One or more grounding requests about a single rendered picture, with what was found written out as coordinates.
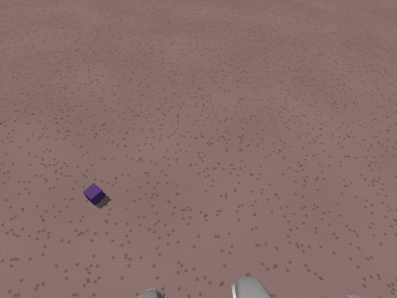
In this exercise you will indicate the cube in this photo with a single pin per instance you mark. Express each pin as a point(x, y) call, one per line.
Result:
point(94, 194)

